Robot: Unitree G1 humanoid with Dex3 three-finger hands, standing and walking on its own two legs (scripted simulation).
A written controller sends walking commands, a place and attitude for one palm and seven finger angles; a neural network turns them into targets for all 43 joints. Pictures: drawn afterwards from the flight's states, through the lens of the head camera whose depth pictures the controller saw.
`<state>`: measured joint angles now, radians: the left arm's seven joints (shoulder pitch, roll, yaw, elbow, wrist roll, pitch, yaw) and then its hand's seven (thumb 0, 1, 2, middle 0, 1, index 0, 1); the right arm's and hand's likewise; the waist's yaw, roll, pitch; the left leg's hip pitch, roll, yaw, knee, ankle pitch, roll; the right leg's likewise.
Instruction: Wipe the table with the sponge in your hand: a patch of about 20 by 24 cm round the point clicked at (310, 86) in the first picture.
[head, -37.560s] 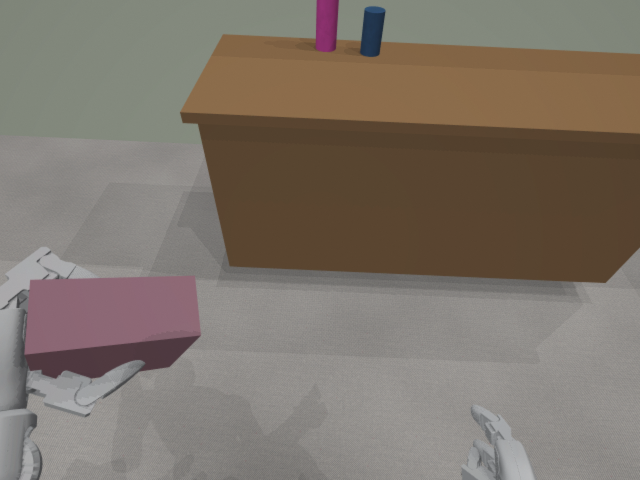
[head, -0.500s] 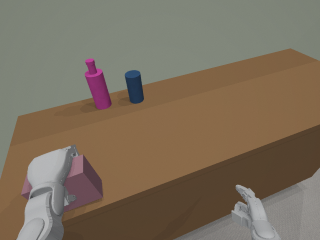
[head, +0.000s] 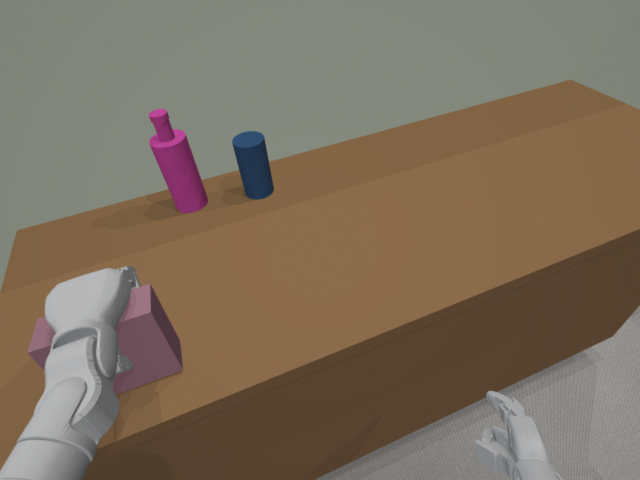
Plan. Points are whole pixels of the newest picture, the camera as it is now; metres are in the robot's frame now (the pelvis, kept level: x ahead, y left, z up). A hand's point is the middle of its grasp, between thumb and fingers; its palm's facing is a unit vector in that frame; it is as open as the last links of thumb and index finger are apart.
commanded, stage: wipe forward along the first lane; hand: left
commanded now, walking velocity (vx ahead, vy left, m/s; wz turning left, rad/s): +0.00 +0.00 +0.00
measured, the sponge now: (121, 355) +0.25 +0.32 +0.01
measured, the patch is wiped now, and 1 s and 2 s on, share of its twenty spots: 0.10 0.25 0.40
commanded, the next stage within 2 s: slide across to the middle lane in 1.18 s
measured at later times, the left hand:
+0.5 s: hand (116, 301) +0.30 +0.33 +0.07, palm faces -0.09 -0.01 -1.00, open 10.1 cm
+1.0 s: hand (113, 265) +0.36 +0.37 +0.07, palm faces -0.13 +0.01 -0.99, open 10.1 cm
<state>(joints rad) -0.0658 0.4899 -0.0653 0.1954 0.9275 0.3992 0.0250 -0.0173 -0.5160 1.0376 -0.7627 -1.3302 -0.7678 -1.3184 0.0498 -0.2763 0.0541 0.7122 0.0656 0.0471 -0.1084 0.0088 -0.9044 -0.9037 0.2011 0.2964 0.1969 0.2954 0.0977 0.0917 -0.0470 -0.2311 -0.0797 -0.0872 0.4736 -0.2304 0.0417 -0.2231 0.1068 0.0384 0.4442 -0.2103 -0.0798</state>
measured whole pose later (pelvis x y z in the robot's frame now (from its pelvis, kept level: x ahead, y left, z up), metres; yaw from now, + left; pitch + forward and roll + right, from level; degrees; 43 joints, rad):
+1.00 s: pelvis +0.00 +0.00 -0.01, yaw -1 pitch +8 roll -1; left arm -0.51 0.65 0.07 0.85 0.98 0.12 0.09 0.02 -0.55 1.08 -0.77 -1.31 -0.77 -1.34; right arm 0.21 -0.30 0.01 0.73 0.09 0.08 -0.10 0.01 -0.91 -0.90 0.20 0.30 0.20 0.30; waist 0.01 0.07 -0.09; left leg -0.45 -0.06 -0.08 0.57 -0.26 0.04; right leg -0.42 0.13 0.03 0.49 -0.21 -0.08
